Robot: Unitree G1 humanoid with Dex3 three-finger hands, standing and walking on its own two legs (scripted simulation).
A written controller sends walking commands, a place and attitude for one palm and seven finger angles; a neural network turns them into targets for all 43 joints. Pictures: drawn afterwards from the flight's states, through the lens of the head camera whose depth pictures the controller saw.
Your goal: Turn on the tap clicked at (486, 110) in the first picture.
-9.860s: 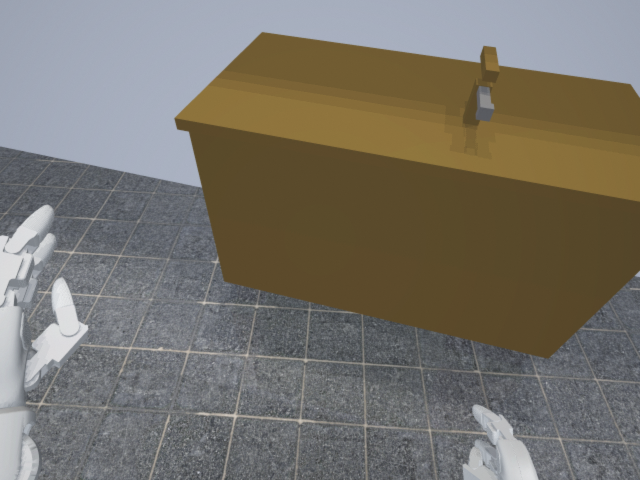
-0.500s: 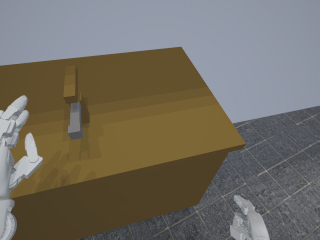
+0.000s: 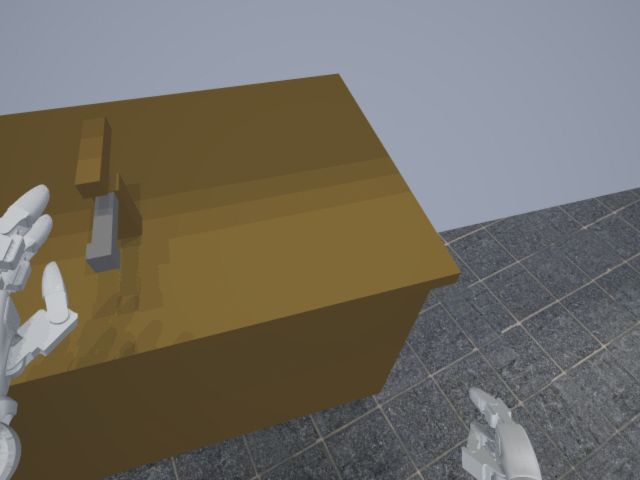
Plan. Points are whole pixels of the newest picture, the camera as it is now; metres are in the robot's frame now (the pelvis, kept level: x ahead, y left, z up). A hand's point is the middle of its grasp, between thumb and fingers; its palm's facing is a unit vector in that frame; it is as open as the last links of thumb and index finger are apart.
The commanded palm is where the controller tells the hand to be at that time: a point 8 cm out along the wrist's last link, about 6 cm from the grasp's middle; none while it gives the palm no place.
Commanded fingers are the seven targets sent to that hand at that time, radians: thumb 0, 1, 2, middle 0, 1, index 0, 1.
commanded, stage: shuffle to correct the standing spot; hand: left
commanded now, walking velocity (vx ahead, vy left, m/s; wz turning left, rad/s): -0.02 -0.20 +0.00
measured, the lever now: (103, 256) +0.34 +0.30 +0.08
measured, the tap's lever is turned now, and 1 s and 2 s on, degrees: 0 0 0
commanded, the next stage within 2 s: come to a stop and stand still in 0.06 s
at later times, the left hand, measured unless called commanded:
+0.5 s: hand (14, 273) +0.24 +0.29 +0.19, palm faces +0.46 -0.74 -0.49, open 7.5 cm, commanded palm +0.15 +0.28 +0.18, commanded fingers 0.00 0.90 0.90 -0.20 -0.30 -0.20 -0.30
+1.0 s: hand out of the picture +0.21 +0.34 +0.16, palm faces +0.44 -0.83 -0.35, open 7.5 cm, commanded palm +0.15 +0.36 +0.18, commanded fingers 0.00 0.90 0.90 -0.20 -0.30 -0.20 -0.30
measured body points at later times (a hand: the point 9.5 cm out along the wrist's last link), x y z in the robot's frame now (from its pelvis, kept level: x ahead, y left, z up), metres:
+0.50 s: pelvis -0.01 +0.00 +0.00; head +0.03 +0.01 +0.44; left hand +0.21 +0.32 +0.22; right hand +0.18 -0.23 -0.09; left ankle +0.02 +0.12 -0.74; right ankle +0.00 -0.07 -0.74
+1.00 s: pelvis -0.02 +0.08 +0.00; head +0.00 +0.10 +0.45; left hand +0.18 +0.38 +0.18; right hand +0.16 -0.13 -0.08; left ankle +0.02 +0.12 -0.74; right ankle +0.00 -0.07 -0.74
